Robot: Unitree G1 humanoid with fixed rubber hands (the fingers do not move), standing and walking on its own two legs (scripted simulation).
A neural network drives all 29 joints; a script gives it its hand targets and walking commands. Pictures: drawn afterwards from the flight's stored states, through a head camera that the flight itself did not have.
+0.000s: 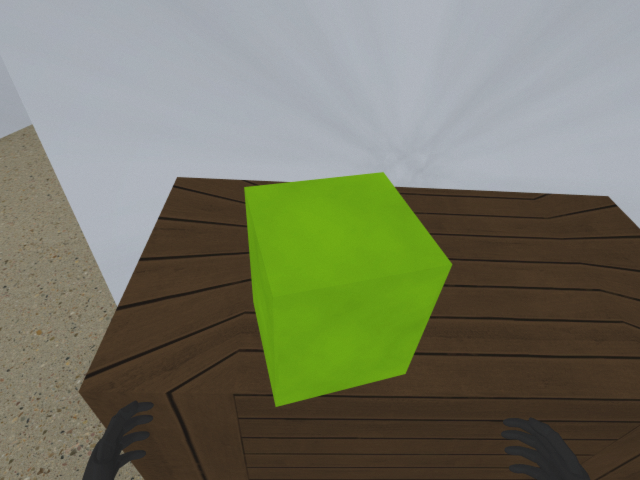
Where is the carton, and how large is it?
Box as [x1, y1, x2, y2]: [244, 172, 451, 406]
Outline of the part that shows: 383,172 244,187 253,302 276,406 405,373 451,266 451,263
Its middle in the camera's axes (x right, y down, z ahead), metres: +0.02 +0.06 +0.57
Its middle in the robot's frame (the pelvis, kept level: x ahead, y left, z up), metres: +0.40 +0.00 +0.04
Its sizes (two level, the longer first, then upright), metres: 0.210 0.200 0.250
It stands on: a pedestal, 0.70 m high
